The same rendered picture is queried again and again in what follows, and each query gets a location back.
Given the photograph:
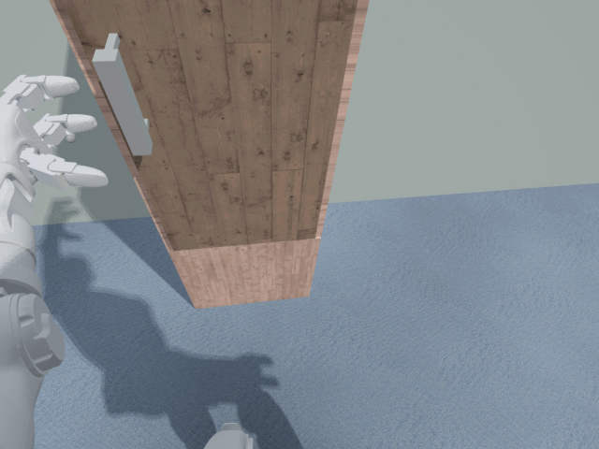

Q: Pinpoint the left robot forearm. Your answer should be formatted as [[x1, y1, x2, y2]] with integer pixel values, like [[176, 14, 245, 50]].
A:
[[0, 162, 42, 298]]

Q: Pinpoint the cupboard door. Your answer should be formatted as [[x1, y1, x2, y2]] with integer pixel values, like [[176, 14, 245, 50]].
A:
[[62, 0, 358, 251]]

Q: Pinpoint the left robot thigh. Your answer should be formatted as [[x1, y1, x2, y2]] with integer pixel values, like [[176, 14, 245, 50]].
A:
[[204, 430, 254, 449]]

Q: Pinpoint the left robot shin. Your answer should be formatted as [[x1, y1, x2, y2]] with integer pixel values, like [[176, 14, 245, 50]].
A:
[[221, 423, 243, 432]]

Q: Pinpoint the left robot hand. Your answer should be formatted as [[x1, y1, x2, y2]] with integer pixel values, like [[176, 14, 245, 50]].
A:
[[0, 75, 109, 191]]

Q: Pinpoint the handle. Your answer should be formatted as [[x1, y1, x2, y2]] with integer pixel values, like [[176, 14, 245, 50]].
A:
[[92, 34, 153, 156]]

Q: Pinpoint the left robot upper arm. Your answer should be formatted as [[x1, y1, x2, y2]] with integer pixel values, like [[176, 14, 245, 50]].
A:
[[0, 293, 66, 449]]

